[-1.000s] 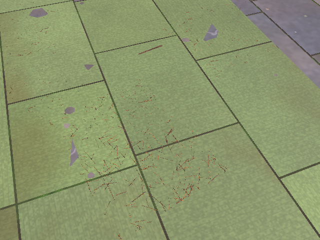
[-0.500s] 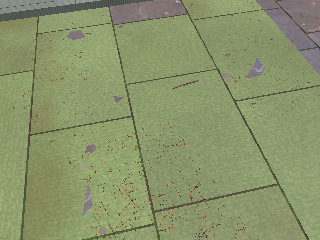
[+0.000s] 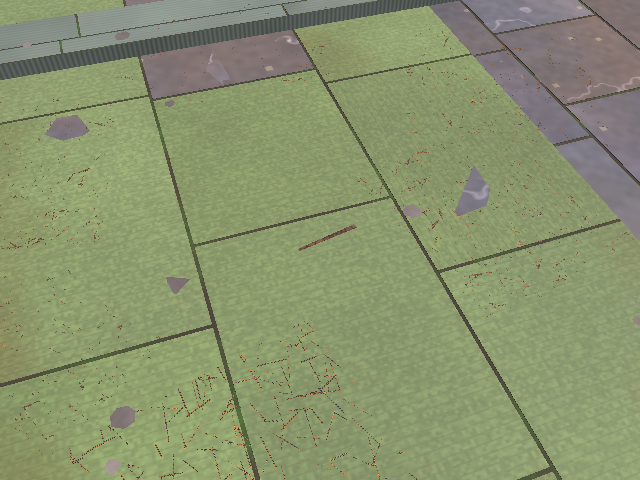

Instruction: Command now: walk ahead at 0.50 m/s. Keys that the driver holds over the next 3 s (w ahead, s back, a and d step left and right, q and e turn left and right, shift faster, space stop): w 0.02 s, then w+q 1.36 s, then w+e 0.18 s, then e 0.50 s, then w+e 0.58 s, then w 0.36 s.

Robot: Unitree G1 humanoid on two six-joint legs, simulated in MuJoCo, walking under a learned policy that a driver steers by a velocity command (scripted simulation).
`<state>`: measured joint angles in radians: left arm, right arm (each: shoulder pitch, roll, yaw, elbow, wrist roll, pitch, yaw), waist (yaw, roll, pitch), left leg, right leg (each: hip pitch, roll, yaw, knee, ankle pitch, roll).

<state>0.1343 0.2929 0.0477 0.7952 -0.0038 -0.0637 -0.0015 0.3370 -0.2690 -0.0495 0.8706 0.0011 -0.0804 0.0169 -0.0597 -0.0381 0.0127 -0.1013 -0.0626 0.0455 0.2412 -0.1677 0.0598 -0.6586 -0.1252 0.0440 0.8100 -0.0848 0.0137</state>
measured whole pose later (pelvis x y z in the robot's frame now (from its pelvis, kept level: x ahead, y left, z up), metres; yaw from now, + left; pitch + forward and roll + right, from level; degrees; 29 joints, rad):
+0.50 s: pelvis +0.27 -0.06 +0.00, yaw +12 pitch +0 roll -2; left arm 0.29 0.26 0.07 0.91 0.02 -0.10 0.00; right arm 0.20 -0.31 -0.08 0.79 0.03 -0.02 0.00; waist 0.05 0.05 0.02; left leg -0.68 0.11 -0.06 0.96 -0.11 0.00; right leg -0.07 0.02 -0.18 0.26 -0.20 -0.03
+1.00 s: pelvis +0.51 +0.08 +0.00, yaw +30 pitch +1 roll -1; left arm 0.06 0.30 0.07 0.78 0.01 -0.10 0.00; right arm 0.33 -0.27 -0.07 0.75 0.01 -0.05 0.00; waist -0.05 -0.03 0.05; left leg -0.17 -0.11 -0.08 0.34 -0.18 0.10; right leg -0.64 -0.10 0.08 0.86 -0.15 0.05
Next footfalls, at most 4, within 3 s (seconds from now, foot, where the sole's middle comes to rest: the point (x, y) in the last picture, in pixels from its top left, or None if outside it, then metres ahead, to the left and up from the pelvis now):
0.20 right None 0.29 -0.16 -0.79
0.74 left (241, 475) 0.51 0.15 -0.79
1.22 right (259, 326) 0.86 0.12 -0.79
1.68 left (103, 333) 0.86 0.49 -0.79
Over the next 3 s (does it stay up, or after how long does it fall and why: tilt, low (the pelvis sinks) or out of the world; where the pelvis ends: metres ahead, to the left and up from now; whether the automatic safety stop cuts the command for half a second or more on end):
stays up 1.26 0.44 -0.02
